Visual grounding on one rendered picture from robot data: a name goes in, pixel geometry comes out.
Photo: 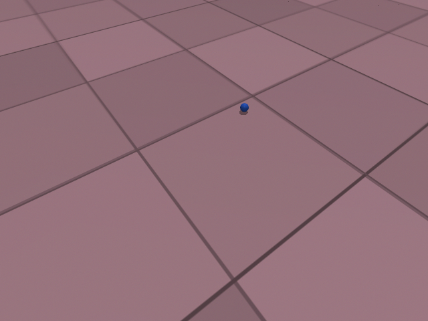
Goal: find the ball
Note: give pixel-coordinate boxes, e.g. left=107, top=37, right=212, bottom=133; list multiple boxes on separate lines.
left=240, top=103, right=249, bottom=112

